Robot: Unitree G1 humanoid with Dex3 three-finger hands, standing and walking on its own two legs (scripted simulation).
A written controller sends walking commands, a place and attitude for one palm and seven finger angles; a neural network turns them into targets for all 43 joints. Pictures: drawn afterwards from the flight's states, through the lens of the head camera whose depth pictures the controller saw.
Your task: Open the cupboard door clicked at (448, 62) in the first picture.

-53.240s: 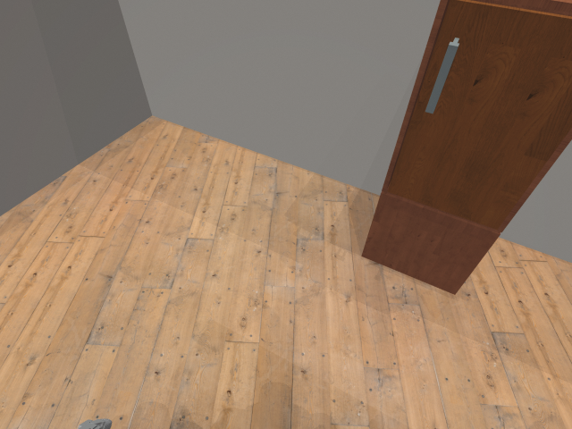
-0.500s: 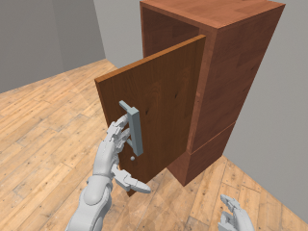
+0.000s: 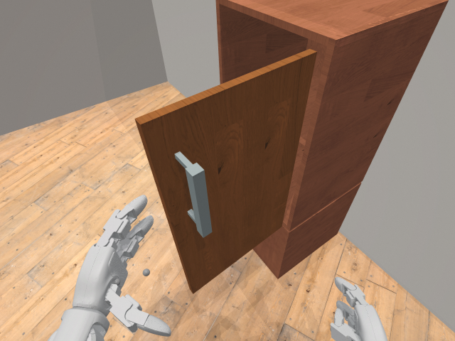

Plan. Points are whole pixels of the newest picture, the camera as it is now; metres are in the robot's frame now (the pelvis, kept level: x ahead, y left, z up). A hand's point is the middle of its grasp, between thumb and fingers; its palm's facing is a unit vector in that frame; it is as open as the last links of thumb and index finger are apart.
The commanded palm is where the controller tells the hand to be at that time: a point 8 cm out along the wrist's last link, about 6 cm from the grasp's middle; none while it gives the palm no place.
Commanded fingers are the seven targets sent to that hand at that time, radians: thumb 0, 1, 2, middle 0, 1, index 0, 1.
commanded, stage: slide the hand sideways off the handle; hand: left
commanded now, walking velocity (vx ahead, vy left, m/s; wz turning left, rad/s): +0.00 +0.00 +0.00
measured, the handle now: (193, 196) +0.33 +0.09 +0.11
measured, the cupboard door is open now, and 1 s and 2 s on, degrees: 93 93 93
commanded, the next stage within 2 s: draw the hand back to the body in 0.12 s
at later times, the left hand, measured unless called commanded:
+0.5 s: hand (115, 275) +0.18 +0.17 +0.12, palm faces -0.02 -1.00 -0.07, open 16.3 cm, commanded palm +0.15 +0.23 +0.13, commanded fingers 0.00 -0.50 0.30 -0.15 -0.30 -0.15 -0.30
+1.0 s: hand (63, 260) +0.19 +0.24 +0.14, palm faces +0.29 -0.90 -0.31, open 14.1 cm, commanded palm +0.15 +0.29 +0.16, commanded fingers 0.00 0.20 0.60 -0.17 -0.30 -0.17 -0.30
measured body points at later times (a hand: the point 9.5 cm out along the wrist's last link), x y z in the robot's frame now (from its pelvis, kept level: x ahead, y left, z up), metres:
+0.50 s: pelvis -0.01 +0.01 +0.00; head -0.03 +0.00 +0.45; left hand +0.18 +0.23 +0.12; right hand +0.17 -0.20 -0.07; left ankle +0.00 +0.13 -0.72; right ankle -0.02 -0.09 -0.72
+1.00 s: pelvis +0.00 +0.03 +0.02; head -0.02 +0.02 +0.47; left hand +0.16 +0.29 +0.16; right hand +0.19 -0.17 -0.05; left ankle +0.00 +0.13 -0.72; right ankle -0.02 -0.09 -0.72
